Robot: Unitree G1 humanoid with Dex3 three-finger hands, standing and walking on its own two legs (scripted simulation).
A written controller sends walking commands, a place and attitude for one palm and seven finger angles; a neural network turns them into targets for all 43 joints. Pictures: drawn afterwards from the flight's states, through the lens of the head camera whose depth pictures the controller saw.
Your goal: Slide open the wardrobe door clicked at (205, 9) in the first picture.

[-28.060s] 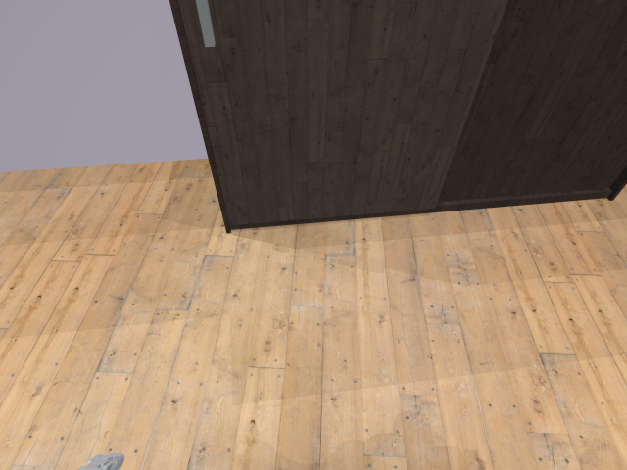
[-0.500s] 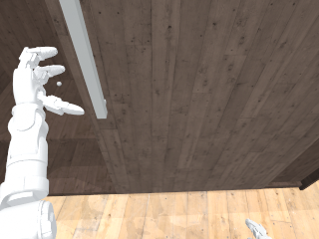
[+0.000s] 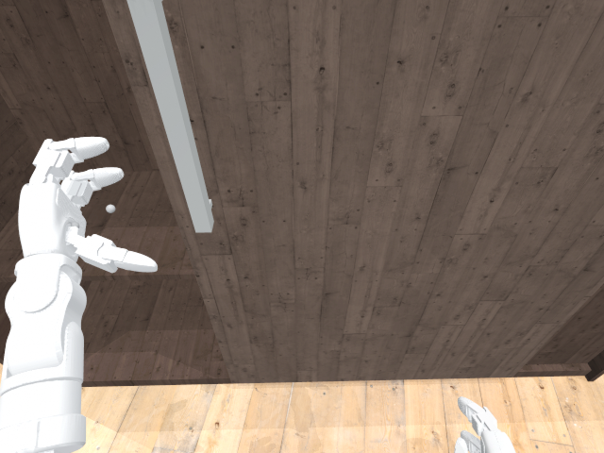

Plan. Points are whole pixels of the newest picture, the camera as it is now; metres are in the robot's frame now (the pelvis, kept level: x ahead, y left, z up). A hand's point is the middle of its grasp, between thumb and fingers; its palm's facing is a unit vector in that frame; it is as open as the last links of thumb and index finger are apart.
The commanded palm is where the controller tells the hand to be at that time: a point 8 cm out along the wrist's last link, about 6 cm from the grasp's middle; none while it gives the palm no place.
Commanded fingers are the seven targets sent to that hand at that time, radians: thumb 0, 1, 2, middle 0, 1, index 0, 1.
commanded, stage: slip the hand off the handle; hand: left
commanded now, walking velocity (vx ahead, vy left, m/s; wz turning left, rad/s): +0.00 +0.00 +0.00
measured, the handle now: (184, 130) +0.46 +0.22 +0.22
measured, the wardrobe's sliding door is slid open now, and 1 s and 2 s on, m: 0.61 0.61 0.61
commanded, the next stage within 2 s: draw the hand back to the body in 0.26 s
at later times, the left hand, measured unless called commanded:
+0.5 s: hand (102, 250) +0.26 +0.25 +0.19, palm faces +0.20 -0.98 -0.07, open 14.7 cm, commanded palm +0.22 +0.29 +0.19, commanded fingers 0.00 -0.55 0.20 -0.25 -1.15 -0.25 -1.15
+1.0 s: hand (65, 281) +0.22 +0.26 +0.19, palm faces +0.38 -0.90 -0.21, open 14.1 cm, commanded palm +0.17 +0.29 +0.19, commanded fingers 0.00 -0.12 0.41 -0.23 -0.89 -0.23 -0.89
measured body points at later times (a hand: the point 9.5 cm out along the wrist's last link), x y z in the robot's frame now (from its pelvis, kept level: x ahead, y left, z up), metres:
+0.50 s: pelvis -0.01 -0.01 +0.00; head -0.04 -0.03 +0.45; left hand +0.24 +0.30 +0.19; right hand +0.18 -0.23 -0.07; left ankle +0.01 +0.12 -0.73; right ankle +0.01 -0.12 -0.73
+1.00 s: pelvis -0.01 -0.01 +0.01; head -0.05 -0.02 +0.45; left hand +0.19 +0.31 +0.20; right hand +0.20 -0.22 -0.05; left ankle +0.01 +0.12 -0.73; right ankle +0.01 -0.12 -0.73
